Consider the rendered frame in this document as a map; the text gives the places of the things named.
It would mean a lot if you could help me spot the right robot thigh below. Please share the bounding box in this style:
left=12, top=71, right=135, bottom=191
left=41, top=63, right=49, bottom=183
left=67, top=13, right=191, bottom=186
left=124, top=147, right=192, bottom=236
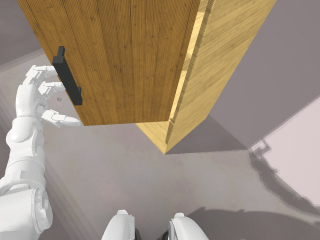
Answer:
left=168, top=216, right=209, bottom=240

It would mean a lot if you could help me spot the left robot thigh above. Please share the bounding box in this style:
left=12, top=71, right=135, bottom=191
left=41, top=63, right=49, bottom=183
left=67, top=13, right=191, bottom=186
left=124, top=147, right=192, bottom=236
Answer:
left=101, top=213, right=135, bottom=240

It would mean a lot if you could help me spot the left robot upper arm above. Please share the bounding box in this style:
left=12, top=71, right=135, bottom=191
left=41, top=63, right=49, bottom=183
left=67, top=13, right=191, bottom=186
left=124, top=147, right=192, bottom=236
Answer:
left=0, top=188, right=53, bottom=240

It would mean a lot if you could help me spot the left robot forearm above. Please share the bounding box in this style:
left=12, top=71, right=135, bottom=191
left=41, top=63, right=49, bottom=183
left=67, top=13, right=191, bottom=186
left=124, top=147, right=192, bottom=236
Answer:
left=0, top=116, right=46, bottom=197

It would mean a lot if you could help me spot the cupboard door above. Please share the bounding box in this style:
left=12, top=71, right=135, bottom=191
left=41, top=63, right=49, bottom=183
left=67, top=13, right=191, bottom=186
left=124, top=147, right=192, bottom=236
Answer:
left=17, top=0, right=201, bottom=126

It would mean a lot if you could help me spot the left robot hand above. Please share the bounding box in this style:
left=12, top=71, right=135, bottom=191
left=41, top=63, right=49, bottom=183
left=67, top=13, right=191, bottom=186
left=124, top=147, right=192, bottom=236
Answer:
left=15, top=65, right=81, bottom=128

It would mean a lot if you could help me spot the robot thigh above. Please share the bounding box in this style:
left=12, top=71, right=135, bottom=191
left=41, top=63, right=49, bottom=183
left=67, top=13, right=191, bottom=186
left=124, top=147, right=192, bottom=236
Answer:
left=101, top=213, right=135, bottom=240
left=168, top=216, right=209, bottom=240

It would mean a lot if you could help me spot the handle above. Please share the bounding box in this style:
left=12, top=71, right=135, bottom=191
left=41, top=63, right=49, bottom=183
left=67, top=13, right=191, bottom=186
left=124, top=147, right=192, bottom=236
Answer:
left=52, top=46, right=83, bottom=106

